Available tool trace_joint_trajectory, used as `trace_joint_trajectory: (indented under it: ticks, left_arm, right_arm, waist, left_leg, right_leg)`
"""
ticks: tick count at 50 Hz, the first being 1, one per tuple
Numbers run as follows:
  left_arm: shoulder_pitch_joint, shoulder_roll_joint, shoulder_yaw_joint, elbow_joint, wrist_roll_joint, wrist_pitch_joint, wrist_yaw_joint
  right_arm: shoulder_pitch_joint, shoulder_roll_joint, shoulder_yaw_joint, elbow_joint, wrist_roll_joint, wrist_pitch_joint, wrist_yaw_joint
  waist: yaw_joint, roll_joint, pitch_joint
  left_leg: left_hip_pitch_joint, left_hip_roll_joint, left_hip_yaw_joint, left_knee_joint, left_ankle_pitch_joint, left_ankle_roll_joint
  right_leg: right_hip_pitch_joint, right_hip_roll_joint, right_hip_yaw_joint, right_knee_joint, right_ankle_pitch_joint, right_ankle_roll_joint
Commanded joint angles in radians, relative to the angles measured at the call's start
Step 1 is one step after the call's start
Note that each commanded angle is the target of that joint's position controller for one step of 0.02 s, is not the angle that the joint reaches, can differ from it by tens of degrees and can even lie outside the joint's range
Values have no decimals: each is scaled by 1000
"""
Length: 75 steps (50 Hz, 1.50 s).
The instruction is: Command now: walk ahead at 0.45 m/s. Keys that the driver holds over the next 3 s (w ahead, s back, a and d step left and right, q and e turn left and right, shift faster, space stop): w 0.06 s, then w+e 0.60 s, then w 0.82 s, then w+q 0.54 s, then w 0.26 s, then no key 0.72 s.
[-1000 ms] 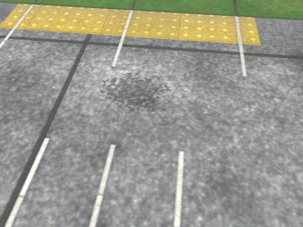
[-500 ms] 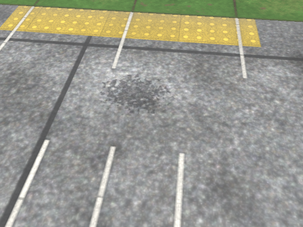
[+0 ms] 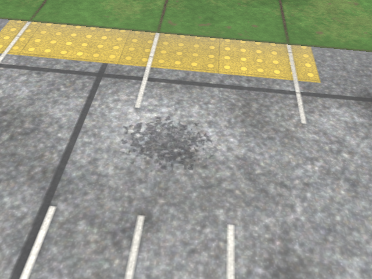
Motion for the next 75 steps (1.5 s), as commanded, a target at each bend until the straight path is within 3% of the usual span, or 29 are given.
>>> trace_joint_trajectory:
  ticks: [1,9,11,13,14,15,16,17,19,22,27,33,37,38,39,40,41,43,46,52,60,63,64,65,66,67,69,71,75]
  left_arm:
    - [-129,12,-3,-83,-1,-7,-10]
    - [-329,14,-25,-156,-22,-14,-63]
    - [-307,41,-16,-166,-17,-20,-76]
    - [-90,112,22,-119,-16,-19,-80]
    - [95,168,49,-73,-15,-13,-74]
    - [257,279,73,-55,8,-5,-63]
    - [297,250,58,-33,4,1,-59]
    - [231,183,44,-43,3,-1,-53]
    - [36,111,18,-97,-2,-18,-56]
    - [-6,101,7,-116,-1,-20,-44]
    - [108,164,23,-110,-9,-17,-8]
    - [215,161,23,-95,-22,2,-3]
    - [204,137,15,-107,-1,11,5]
    - [193,92,-3,-124,11,6,-1]
    - [323,36,-20,-133,-13,-10,-4]
    - [350,88,-18,-124,-31,-18,-6]
    - [259,170,1,-131,-35,-19,-7]
    - [134,154,1,-162,-4,-16,-6]
    - [145,103,-2,-164,4,-4,-11]
    - [-21,63,-20,-219,11,-8,-16]
    - [-223,88,-22,-298,-8,-26,-53]
    - [-30,157,14,-247,0,-32,-51]
    - [156,217,37,-202,9,-31,-41]
    - [287,317,61,-182,28,-20,-31]
    - [309,271,46,-171,10,-13,-35]
    - [243,213,27,-175,0,-10,-35]
    - [107,151,7,-196,7,-8,-40]
    - [46,123,-1,-200,19,-18,-47]
    - [80,162,13,-162,19,-37,-37]
  right_arm:
    - [46,-171,-28,-30,4,0,-25]
    - [80,-182,-45,-4,9,8,-27]
    - [46,-216,-56,-16,7,14,-29]
    - [9,-249,-64,-36,1,25,-34]
    - [-31,-257,-63,-65,-4,22,-32]
    - [48,-163,-31,-106,-20,-1,-10]
    - [65,-129,-12,-102,4,-48,15]
    - [-66,-220,-40,-144,45,-77,20]
    - [-207,-253,-54,-193,29,-81,-5]
    - [-172,-208,-65,-229,6,-40,-25]
    - [-379,-183,-55,-317,-11,-19,-35]
    - [-528,-214,-52,-386,14,-32,-6]
    - [-370,-269,-73,-359,2,-57,6]
    - [-225,-315,-87,-339,-13,-61,2]
    - [-79,-413,-115,-301,-26,-50,1]
    - [-42,-356,-108,-280,-3,-42,12]
    - [-103,-272,-84,-300,8,-41,13]
    - [-224,-229,-63,-320,3,-29,17]
    - [-241,-219,-55,-309,-3,-30,23]
    - [-150,-278,-68,-264,12,-17,6]
    - [-42,-310,-70,-206,26,16,-1]
    - [-76,-322,-70,-210,27,31,-8]
    - [-93,-297,-57,-232,15,29,-11]
    - [-23,-205,-28,-266,4,10,-9]
    - [3,-204,-23,-254,15,-13,-4]
    - [-68,-288,-47,-270,39,-24,4]
    - [-173,-279,-49,-294,29,-20,0]
    - [-145,-251,-52,-288,14,6,-4]
    - [-193,-222,-49,-314,7,29,-10]
  waist:
    - [6,86,118]
    - [-24,108,189]
    - [13,130,140]
    - [132,181,-2]
    - [218,161,-96]
    - [186,-83,-279]
    - [167,-176,-414]
    - [181,-134,-257]
    - [97,67,-54]
    - [10,28,5]
    - [61,-17,77]
    - [122,-60,49]
    - [31,-89,-20]
    - [-34,-26,-134]
    - [-16,251,-271]
    - [-22,336,-270]
    - [-32,200,-125]
    - [9,75,18]
    - [55,117,37]
    - [16,99,56]
    - [-26,119,110]
    - [95,122,-12]
    - [173,90,-141]
    - [171,-126,-282]
    - [165,-239,-361]
    - [160,-154,-202]
    - [102,-34,-26]
    - [41,-65,19]
    - [26,-35,50]
  left_leg:
    - [47,219,-162,-184,401,82]
    - [195,271,-32,-168,442,85]
    - [238,285,5,-62,774,70]
    - [234,265,48,222,1130,38]
    - [49,237,64,468,1045,4]
    - [-390,96,46,904,419,-60]
    - [-591,-37,-135,1113,-259,-54]
    - [-712,31,-199,1148,-202,-20]
    - [-637,111,-165,998,-54,-13]
    - [-481,158,-154,838,-32,-49]
    - [-455,108,-101,436,238,-103]
    - [-368,38,-128,159,338,-93]
    - [-149,46,-103,87,225,-19]
    - [74,167,-210,115,218,45]
    - [437,374,-603,70,80,212]
    - [473,453,-863,-32,-120,257]
    - [358,412,-753,-46,-184,208]
    - [111,321,-513,-89,0,165]
    - [-29,246,-354,-158,192,154]
    - [-13,216,-194,-198,361,147]
    - [128,281,-189,-127,369,117]
    - [120,234,-129,108,707,71]
    - [-35,187,-88,339,629,35]
    - [-437,44,-18,726,211,-36]
    - [-607,-5,-139,910,-297,-43]
    - [-702,60,-164,982,-255,-35]
    - [-661,138,-117,888,-91,-33]
    - [-548,176,-125,811,-12,-44]
    - [-578,184,-119,684,136,-75]
  right_leg:
    - [-94,8,-5,-215,119,18]
    - [-22,49,-54,-452,109,-29]
    - [85,100,-96,-458,-1,-70]
    - [375,183,-141,-467,-40,-121]
    - [675,145,-53,-480,15,-165]
    - [1132,-135,428,-477,-59,-333]
    - [1256,-279,856,-709,-240,-419]
    - [1166,-217,724,-740,-257,-342]
    - [789,-133,461,-781,-26,-267]
    - [521,-65,328,-834,74,-258]
    - [376,11,230,-850,33,-213]
    - [506,-21,332,-734,-76,-159]
    - [575,-13,357,-541,26,-112]
    - [484,43,290,-307,-5,-79]
    - [147,186,147,37,-253,-3]
    - [-39,164,166,206,-529,5]
    - [-103,117,201,276,-454,-1]
    - [-63,43,135,203,-308,3]
    - [48,-8,81,79,-230,18]
    - [43,-10,34,-262,27,47]
    - [101,45,-1,-505,9,8]
    - [425,106,-53,-578,-18,-50]
    - [716,17,37,-533,28,-102]
    - [1105,-236,429,-546,-31,-230]
    - [1156,-321,716,-680,-135,-301]
    - [1032,-281,598,-703,-199,-256]
    - [738,-186,368,-768,-132,-195]
    - [569,-135,271,-840,-56,-183]
    - [520,-124,156,-898,76,-203]
Next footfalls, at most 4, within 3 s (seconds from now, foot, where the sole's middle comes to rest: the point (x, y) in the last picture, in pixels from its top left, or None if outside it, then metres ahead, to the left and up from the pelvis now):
0.28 right None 0.34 -0.13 -0.78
0.76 left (172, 252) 0.64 0.02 -0.78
1.28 right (250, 211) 0.80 -0.31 -0.78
1.82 left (212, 145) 1.17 -0.19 -0.78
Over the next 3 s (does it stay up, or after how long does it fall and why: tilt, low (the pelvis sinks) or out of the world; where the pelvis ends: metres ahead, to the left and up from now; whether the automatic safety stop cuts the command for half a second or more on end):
stays up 1.41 -0.32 -0.01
